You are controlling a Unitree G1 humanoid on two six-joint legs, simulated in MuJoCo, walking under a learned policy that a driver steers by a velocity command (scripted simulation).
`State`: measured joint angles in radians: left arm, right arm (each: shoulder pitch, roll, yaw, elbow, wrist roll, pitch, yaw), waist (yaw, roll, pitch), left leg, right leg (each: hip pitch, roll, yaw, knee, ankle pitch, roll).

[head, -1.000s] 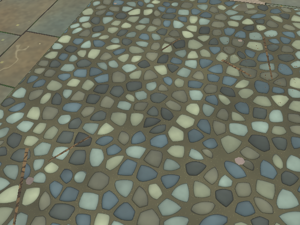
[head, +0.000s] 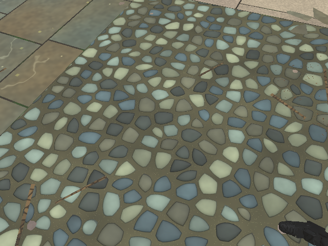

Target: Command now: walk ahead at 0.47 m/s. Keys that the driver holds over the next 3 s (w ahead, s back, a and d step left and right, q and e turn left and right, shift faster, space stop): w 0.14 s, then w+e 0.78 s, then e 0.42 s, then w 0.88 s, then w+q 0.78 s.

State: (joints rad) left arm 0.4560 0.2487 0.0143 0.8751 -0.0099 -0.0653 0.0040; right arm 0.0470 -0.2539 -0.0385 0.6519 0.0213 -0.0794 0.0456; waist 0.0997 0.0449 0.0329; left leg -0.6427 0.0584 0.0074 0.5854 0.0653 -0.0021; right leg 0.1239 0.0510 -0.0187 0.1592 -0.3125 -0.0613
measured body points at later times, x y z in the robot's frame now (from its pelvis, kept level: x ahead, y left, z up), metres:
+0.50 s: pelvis +0.29 +0.02 +0.00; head +0.31 +0.01 +0.45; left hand +0.49 +0.25 -0.10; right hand +0.29 -0.26 -0.13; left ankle +0.22 +0.12 -0.74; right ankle +0.45 -0.17 -0.68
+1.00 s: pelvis +0.56 -0.09 +0.01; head +0.59 -0.12 +0.46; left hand +0.75 +0.15 -0.09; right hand +0.67 -0.40 -0.08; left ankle +0.81 +0.01 -0.68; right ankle +0.50 -0.14 -0.74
